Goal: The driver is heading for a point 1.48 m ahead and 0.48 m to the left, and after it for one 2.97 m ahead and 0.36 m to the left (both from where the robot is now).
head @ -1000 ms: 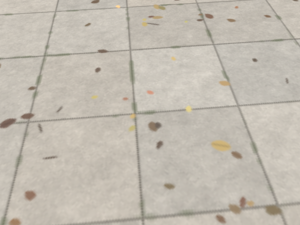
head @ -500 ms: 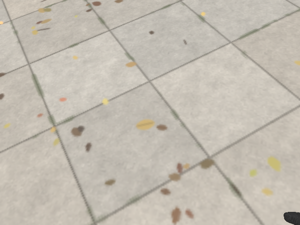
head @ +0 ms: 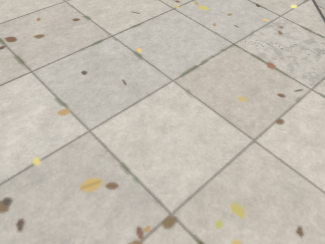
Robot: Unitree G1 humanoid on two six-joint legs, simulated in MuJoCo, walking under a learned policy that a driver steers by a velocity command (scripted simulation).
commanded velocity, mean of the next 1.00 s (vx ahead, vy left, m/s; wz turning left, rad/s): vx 0.30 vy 0.00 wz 0.37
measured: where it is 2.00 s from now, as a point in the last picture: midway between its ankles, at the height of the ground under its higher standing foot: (51, 150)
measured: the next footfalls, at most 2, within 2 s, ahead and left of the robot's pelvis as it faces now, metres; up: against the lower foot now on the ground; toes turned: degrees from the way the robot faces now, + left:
right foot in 0.22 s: +0.28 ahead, -0.12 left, +0.00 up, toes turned +1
left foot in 0.64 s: +0.21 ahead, +0.11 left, +0.00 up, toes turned +9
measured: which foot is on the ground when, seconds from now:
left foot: down 0.00-0.24, up 0.26-0.62, down 0.64-1.00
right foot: up 0.00-0.20, down 0.22-0.64, up 0.66-1.00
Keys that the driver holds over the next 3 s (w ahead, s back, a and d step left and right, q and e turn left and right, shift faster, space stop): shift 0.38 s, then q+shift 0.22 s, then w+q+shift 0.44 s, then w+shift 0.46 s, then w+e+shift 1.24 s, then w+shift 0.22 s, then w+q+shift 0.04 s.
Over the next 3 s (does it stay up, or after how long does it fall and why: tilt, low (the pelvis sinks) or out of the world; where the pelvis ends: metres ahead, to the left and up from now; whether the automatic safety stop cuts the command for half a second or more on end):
stays up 1.94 0.55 -0.01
